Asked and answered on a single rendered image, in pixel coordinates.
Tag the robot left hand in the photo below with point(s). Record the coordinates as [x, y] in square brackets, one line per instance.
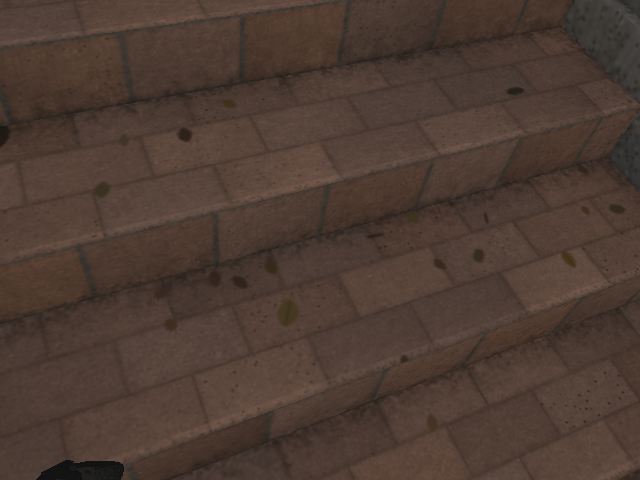
[88, 470]

